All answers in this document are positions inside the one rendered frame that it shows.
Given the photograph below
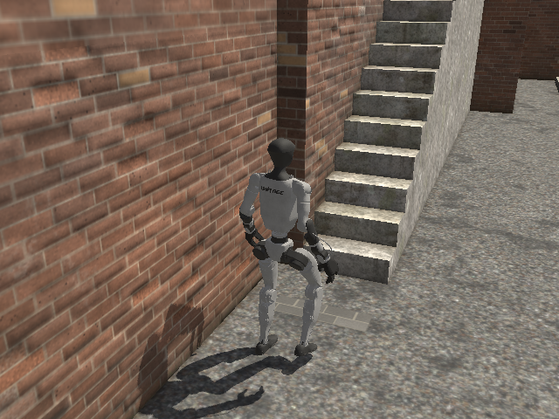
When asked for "humanoid robot torso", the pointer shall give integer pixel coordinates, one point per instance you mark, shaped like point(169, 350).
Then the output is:
point(278, 209)

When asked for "robot left shin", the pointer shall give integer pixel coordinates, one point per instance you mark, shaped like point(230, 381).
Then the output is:
point(266, 312)

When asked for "robot left hand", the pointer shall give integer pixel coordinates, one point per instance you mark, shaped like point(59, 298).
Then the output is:
point(249, 237)

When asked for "robot left upper arm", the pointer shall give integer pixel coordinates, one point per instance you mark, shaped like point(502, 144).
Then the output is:
point(251, 193)

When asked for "right robot forearm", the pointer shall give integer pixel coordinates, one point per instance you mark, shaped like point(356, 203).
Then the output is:
point(315, 243)

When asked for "robot right upper arm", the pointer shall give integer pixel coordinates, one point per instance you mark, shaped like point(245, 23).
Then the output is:
point(303, 192)

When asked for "robot right hand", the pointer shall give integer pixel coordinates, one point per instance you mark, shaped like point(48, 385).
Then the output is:
point(331, 268)

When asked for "left robot forearm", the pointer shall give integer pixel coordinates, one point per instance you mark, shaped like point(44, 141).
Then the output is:
point(248, 223)

